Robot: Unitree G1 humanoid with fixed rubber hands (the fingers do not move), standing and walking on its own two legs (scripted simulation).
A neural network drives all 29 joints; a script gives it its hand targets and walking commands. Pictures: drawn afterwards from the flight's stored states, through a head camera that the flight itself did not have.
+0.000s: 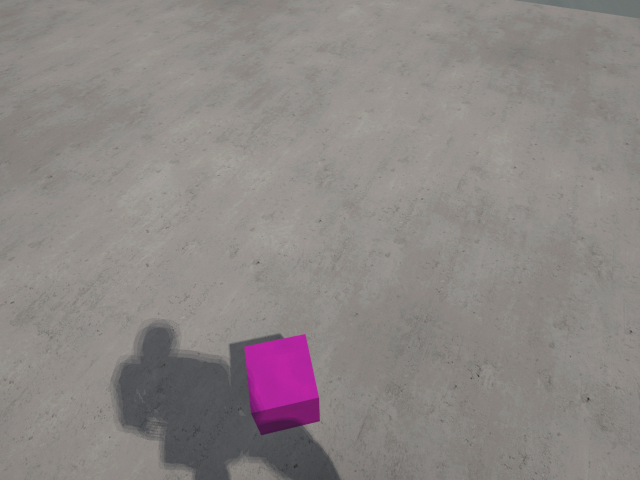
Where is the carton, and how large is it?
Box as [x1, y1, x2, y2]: [244, 334, 319, 434]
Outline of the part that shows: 304,334 244,347 251,413 261,434 319,420 318,395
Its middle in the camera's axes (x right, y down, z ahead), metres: -0.11 +0.43 +1.14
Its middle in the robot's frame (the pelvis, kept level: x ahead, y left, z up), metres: +0.48 +0.10 -0.66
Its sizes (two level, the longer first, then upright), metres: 0.184 0.176 0.207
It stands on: the floor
